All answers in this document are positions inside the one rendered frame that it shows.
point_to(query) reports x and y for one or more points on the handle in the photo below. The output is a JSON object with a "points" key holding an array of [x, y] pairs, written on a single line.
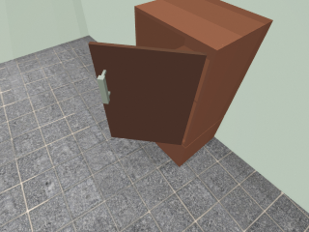
{"points": [[105, 94]]}

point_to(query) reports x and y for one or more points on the cupboard door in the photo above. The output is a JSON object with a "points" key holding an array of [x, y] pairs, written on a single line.
{"points": [[152, 89]]}

